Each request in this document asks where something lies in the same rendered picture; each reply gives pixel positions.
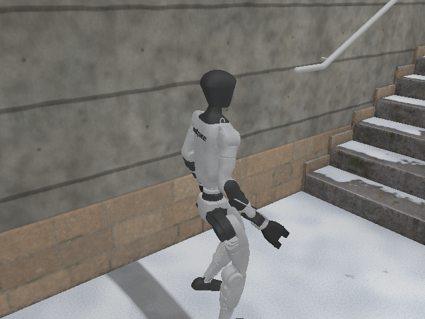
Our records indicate stairs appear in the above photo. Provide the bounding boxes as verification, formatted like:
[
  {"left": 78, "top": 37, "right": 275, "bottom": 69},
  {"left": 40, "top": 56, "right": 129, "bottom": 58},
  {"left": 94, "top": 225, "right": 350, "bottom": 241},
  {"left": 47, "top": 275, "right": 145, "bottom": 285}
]
[{"left": 304, "top": 56, "right": 425, "bottom": 245}]

